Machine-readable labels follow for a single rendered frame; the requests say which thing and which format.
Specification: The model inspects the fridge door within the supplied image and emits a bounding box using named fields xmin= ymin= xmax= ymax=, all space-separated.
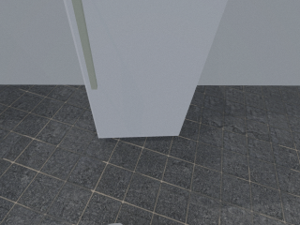
xmin=66 ymin=0 xmax=228 ymax=137

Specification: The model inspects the handle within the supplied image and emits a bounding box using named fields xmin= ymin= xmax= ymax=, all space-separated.
xmin=71 ymin=0 xmax=98 ymax=90

